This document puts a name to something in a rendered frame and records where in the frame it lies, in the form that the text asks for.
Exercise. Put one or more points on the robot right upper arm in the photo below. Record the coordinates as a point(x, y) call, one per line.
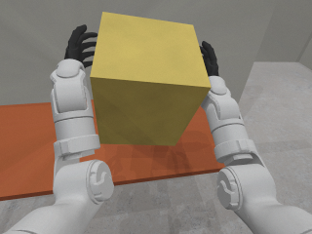
point(249, 191)

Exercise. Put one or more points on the right robot hand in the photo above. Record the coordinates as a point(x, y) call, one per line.
point(209, 59)

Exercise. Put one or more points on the robot left forearm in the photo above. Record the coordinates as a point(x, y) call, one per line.
point(72, 114)

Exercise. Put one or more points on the left robot hand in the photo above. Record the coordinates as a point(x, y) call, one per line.
point(75, 46)

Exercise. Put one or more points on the carton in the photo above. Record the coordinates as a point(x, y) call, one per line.
point(148, 79)

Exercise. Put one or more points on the robot left upper arm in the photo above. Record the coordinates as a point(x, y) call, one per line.
point(79, 190)

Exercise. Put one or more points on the table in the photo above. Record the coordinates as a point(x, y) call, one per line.
point(27, 154)

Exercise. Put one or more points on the robot right forearm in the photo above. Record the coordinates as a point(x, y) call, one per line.
point(232, 144)

